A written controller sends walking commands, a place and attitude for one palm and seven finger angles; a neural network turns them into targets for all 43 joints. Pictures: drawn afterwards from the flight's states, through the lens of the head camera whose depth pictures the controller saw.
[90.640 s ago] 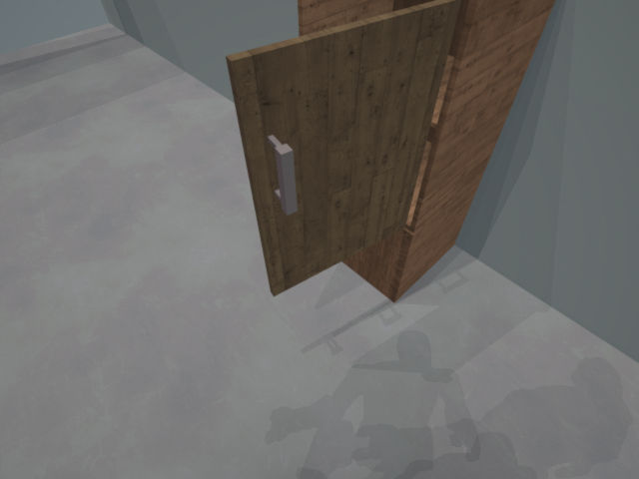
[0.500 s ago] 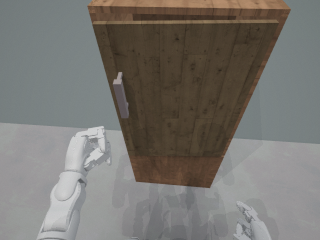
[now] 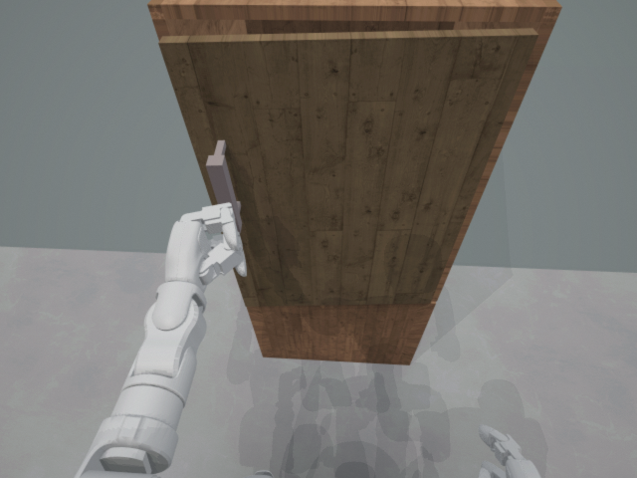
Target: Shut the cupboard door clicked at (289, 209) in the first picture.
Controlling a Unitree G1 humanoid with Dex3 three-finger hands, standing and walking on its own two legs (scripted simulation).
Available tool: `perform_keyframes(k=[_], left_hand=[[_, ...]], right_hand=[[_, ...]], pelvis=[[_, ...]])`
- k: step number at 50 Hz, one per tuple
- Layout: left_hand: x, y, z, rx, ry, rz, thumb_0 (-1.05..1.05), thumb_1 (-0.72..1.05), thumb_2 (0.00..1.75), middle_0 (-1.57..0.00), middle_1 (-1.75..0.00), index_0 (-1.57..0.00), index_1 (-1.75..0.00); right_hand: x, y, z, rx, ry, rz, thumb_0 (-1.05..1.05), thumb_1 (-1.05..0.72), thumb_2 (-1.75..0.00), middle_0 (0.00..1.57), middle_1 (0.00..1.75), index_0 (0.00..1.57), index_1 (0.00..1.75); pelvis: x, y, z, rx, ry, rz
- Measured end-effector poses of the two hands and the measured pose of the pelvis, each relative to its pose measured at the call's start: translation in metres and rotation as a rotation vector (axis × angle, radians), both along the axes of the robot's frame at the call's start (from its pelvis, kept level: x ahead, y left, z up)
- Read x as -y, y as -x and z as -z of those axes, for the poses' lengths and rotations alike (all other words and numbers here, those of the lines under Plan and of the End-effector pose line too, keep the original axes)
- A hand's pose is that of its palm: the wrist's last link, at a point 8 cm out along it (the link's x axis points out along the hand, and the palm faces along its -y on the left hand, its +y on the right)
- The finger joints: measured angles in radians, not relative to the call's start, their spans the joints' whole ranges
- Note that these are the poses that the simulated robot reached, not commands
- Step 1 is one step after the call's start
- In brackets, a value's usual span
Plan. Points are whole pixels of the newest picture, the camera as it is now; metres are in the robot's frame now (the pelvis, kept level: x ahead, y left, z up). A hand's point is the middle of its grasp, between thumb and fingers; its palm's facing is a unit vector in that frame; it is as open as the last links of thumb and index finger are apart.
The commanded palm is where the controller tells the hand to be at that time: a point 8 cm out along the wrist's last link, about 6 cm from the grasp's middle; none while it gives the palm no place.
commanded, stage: bring the fist close to the handle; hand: left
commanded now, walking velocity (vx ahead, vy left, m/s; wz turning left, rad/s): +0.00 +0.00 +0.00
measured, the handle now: (227, 188) +0.50 +0.15 +0.09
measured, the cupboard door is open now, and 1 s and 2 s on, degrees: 4 2 0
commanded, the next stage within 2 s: push the door shut along its arc in 0.42 s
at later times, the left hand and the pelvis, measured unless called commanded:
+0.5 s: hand (242, 247) +0.38 +0.11 +0.09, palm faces +0.01 -1.00 +0.00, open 3.1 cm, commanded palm +0.36 +0.16 +0.09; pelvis +0.00 +0.00 +0.00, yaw -1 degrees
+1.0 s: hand (246, 214) +0.44 +0.11 +0.09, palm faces -0.10 -1.00 -0.02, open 3.1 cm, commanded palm +0.42 +0.15 +0.09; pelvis -0.01 +0.01 -0.01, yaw +0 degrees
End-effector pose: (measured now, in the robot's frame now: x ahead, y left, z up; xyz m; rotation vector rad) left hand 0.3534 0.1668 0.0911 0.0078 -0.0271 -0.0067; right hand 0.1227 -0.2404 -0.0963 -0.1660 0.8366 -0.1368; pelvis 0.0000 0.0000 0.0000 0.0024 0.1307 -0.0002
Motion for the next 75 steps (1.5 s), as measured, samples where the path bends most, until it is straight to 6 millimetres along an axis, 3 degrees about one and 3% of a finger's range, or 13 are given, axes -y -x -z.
perform_keyframes(k=[7,16,29,37,45,59,75], left_hand=[[0.011,-0.02,0.003,-0.012,0.004,-0.009,0.01,0.89,0.9,-1.3,-1.5,-1.3,-1.5],[0.003,-0.014,0.004,0.005,0.0,-0.024,0.02,0.9,0.9,-1.3,-1.5,-1.3,-1.5],[0.002,-0.008,0.003,0.008,0.003,-0.014,0.02,0.89,0.9,-1.3,-1.5,-1.3,-1.5],[0.006,-0.028,-0.001,0.002,-0.011,0.036,0.02,0.89,0.9,-1.3,-1.5,-1.3,-1.5],[0.003,-0.057,-0.002,-0.014,-0.007,0.073,0.02,0.89,0.9,-1.31,-1.5,-1.3,-1.5],[0.001,-0.084,-0.002,-0.026,-0.028,0.137,0.02,0.9,0.9,-1.33,-1.5,-1.32,-1.5],[-0.003,-0.087,-0.002,-0.029,-0.028,0.188,0.02,0.9,0.9,-1.39,-1.5,-1.38,-1.5]], right_hand=[[0.004,0.021,0.008,-0.071,-0.007,0.028,0.01,-0.91,-0.89,0.2,0.3,0.2,0.3],[0.009,0.042,0.012,-0.132,-0.015,0.064,0.01,-0.91,-0.89,0.2,0.3,0.2,0.3],[0.007,0.023,0.005,-0.076,-0.002,0.041,0.01,-0.91,-0.89,0.2,0.3,0.2,0.3],[0.002,0.02,0.007,-0.065,0.003,0.034,0.01,-0.91,-0.89,0.2,0.3,0.2,0.3],[0.004,0.048,0.016,-0.146,0.011,0.064,0.01,-0.91,-0.89,0.21,0.3,0.2,0.3],[0.008,0.111,0.029,-0.317,0.037,0.124,0.01,-0.91,-0.89,0.2,0.3,0.2,0.3],[0.008,0.133,0.033,-0.298,0.101,0.092,0.0,-0.91,-0.89,0.21,0.3,0.2,0.3]], pelvis=[[0.001,0.001,0.001,-0.017,-0.003,0.009],[0.002,-0.002,-0.001,-0.017,-0.006,0.021],[-0.001,0.003,-0.001,-0.006,0.0,0.011],[-0.003,0.008,0.002,-0.016,0.005,0.003],[-0.006,0.009,0.006,-0.05,0.008,0.005],[-0.012,0.015,0.014,-0.097,0.022,-0.004],[-0.017,0.043,0.03,-0.136,0.046,-0.033]])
